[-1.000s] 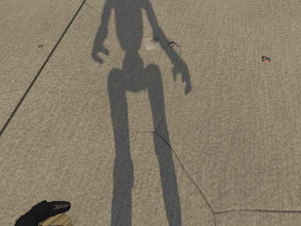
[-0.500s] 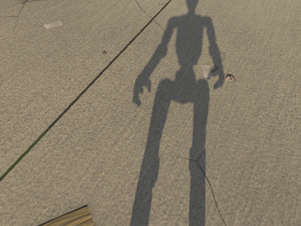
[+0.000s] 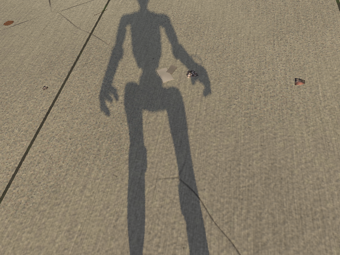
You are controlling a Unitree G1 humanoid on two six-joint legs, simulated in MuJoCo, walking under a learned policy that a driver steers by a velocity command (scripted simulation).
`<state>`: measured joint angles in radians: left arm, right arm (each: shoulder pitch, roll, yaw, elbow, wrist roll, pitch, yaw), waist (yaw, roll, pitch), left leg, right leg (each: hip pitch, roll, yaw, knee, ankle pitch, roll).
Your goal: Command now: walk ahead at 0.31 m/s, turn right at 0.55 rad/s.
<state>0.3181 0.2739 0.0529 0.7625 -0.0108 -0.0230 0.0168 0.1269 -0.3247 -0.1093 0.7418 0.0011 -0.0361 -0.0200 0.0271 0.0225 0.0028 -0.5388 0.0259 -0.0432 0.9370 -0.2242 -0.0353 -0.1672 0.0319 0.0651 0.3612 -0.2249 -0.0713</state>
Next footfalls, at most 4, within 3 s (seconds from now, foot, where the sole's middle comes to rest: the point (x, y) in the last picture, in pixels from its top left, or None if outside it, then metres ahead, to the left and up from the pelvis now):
0.30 left None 0.25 0.14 -0.79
0.76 right None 0.47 -0.20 -0.79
1.26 left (207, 185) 0.80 -0.05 -0.79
1.74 right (258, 184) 0.80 -0.27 -0.79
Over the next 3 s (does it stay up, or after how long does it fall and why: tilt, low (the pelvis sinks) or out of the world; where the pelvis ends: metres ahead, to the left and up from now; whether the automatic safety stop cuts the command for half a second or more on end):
stays up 1.21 0.04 -0.02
